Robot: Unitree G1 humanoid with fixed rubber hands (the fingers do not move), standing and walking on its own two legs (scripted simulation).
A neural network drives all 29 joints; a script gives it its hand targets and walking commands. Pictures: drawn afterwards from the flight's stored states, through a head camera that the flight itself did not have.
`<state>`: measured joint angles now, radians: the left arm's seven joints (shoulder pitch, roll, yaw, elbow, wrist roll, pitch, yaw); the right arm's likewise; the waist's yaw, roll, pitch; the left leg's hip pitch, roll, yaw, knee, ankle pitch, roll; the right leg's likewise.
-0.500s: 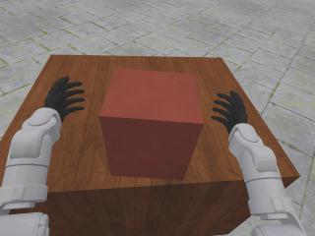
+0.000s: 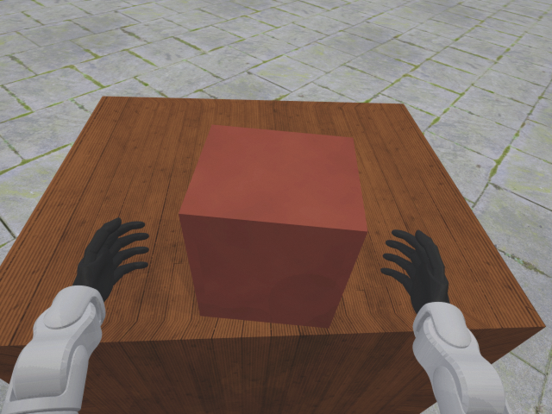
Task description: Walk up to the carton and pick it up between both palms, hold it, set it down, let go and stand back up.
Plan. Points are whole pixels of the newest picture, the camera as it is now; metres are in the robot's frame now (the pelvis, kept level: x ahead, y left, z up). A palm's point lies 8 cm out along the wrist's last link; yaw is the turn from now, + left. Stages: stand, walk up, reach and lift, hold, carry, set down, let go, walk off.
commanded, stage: set down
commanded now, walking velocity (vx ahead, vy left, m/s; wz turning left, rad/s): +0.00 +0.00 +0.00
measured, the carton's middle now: (273, 231) +0.39 +0.01 +0.06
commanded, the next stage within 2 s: let go in 1.76 s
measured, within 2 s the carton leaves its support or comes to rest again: neither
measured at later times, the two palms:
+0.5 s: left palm (86, 352) +0.21 +0.24 +0.04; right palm (430, 354) +0.20 -0.19 +0.04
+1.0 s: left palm (95, 381) +0.19 +0.24 +0.00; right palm (424, 374) +0.19 -0.20 +0.00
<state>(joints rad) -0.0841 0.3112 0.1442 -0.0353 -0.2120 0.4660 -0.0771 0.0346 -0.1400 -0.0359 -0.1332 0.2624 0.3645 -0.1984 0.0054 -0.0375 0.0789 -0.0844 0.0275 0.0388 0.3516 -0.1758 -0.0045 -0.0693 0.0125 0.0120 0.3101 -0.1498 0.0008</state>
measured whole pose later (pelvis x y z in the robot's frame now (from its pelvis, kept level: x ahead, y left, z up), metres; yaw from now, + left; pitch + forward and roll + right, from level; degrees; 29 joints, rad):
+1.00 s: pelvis +0.02 +0.00 +0.00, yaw +0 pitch -5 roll +0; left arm 0.33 0.31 -0.02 0.12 -0.21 0.04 -0.05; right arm 0.39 -0.08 -0.02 0.08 0.11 0.01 -0.10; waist 0.04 -0.01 0.07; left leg -0.04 0.03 0.04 0.34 -0.20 -0.01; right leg -0.03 0.02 0.02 0.30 -0.18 0.00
